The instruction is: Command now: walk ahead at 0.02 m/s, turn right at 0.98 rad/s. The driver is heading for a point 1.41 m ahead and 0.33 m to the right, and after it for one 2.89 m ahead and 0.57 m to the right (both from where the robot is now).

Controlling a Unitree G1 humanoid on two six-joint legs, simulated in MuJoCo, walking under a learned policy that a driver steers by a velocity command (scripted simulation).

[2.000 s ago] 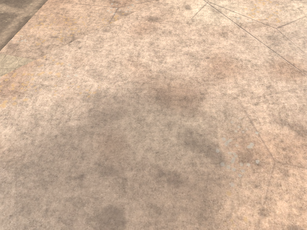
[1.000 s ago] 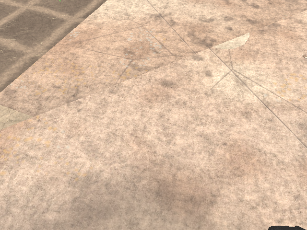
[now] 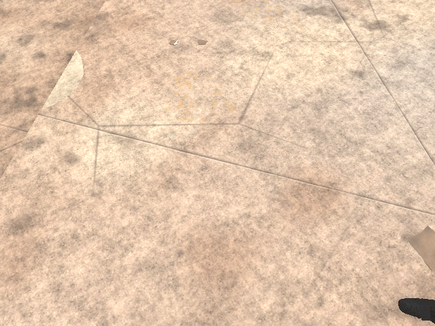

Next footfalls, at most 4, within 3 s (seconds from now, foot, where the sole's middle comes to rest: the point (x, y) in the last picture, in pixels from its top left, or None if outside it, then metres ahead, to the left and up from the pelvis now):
0.10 left None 0.10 0.14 -0.77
0.56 right None -0.03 -0.10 -0.77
1.02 left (334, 311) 0.47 -0.26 -0.77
1.44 right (433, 226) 0.74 -0.62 -0.77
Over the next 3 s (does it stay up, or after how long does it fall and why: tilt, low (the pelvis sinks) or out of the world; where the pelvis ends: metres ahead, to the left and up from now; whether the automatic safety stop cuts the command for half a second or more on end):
stays up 1.06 -0.46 0.00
